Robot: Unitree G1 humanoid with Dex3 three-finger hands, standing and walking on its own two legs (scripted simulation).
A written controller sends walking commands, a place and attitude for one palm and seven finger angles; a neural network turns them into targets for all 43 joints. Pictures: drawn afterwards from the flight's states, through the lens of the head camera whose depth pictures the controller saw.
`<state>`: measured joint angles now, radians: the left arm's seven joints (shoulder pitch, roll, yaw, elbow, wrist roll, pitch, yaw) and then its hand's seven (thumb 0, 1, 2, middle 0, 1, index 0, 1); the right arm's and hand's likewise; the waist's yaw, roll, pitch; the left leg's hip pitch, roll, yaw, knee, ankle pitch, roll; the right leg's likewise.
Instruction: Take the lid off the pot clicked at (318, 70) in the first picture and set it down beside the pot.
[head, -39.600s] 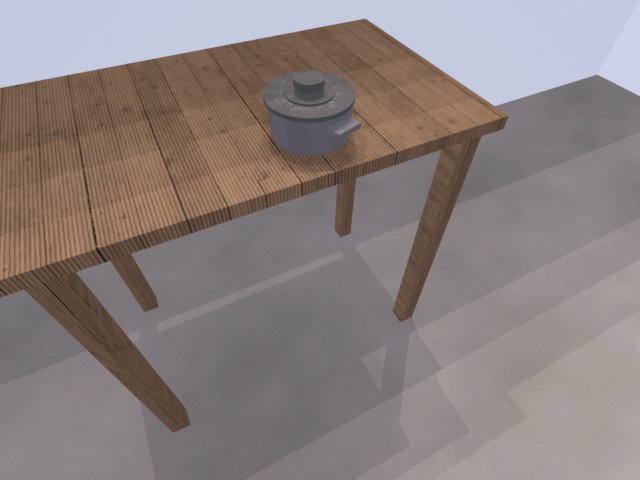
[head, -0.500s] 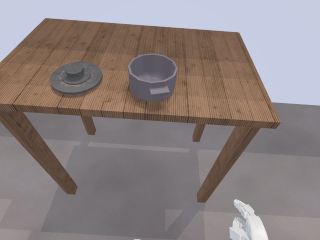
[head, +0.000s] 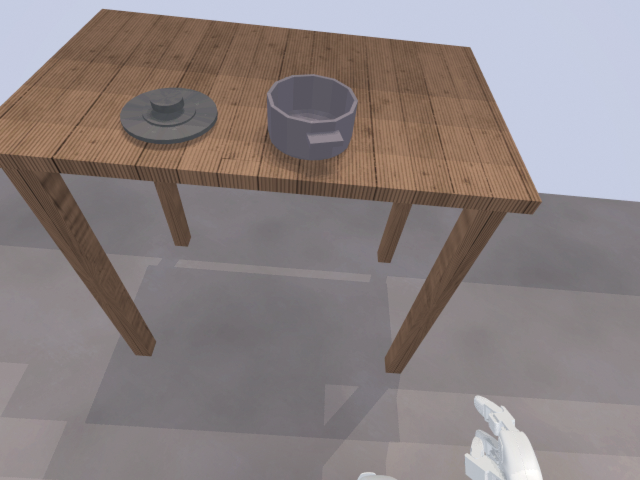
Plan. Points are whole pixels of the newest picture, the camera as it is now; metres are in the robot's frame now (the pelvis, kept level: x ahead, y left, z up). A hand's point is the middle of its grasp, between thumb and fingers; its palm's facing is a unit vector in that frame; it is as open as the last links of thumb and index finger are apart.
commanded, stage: step back with the hand held close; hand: left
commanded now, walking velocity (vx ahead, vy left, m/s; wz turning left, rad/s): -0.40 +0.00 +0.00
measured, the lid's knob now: (167, 101) +0.66 +0.29 +0.10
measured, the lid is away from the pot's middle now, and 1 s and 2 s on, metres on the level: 0.24 0.24 0.24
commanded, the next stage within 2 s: stop stepping back and stand still in 0.04 s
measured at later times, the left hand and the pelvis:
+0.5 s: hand out of the picture +0.08 +0.27 +0.31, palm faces +0.60 -0.77 -0.20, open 7.4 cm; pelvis -0.11 +0.01 +0.00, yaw +1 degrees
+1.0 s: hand out of the picture +0.05 +0.29 +0.26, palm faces +0.59 -0.77 -0.23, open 7.4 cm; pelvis -0.20 +0.00 +0.00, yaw +7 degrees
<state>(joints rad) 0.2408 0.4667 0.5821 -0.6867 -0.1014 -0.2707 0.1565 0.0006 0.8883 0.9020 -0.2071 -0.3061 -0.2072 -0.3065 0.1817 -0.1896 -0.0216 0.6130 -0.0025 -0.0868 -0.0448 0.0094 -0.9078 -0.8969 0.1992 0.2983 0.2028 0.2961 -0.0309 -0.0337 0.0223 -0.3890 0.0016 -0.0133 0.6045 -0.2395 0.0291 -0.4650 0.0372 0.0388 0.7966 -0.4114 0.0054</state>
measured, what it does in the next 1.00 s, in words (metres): walks backwards: right foot, then left foot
